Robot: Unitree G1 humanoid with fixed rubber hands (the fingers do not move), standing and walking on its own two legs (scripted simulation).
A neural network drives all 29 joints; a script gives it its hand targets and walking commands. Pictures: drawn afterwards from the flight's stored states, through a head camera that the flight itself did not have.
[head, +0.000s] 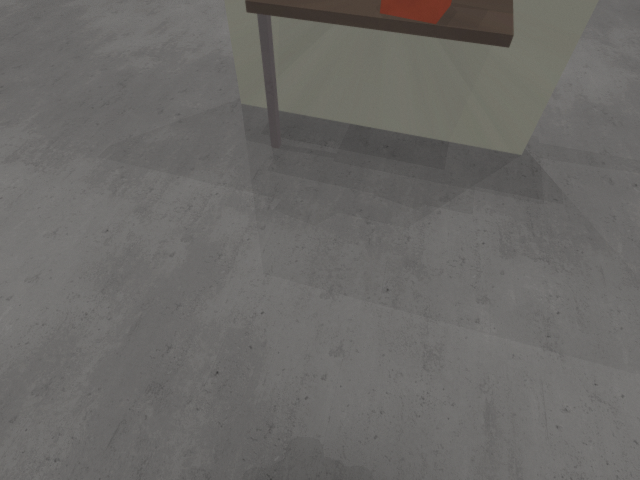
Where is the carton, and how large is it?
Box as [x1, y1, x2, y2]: [380, 0, 451, 23]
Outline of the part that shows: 380,12 435,23 449,6 451,0 381,0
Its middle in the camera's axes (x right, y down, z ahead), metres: +0.36 -0.94 +1.35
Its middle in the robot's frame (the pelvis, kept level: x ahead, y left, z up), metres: +1.64 -0.37 +0.05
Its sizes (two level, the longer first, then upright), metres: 0.210 0.200 0.250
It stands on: a table, 0.70 m high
